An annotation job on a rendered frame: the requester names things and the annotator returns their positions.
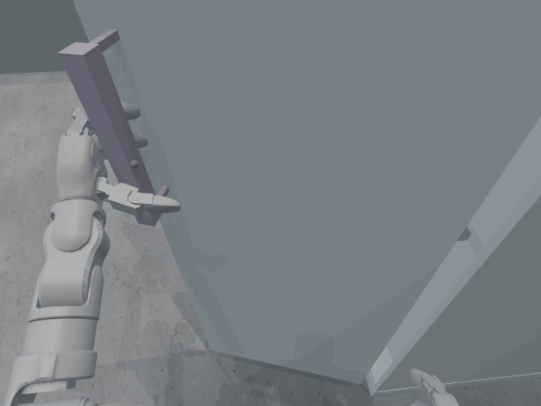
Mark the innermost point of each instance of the right robot hand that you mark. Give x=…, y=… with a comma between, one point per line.
x=434, y=390

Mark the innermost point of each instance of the handle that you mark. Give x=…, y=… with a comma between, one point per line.
x=87, y=69

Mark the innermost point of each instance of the left robot forearm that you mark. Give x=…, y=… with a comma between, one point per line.
x=59, y=341

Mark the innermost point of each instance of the fridge door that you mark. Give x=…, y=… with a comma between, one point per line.
x=326, y=154

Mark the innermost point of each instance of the left robot hand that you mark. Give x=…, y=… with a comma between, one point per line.
x=80, y=160

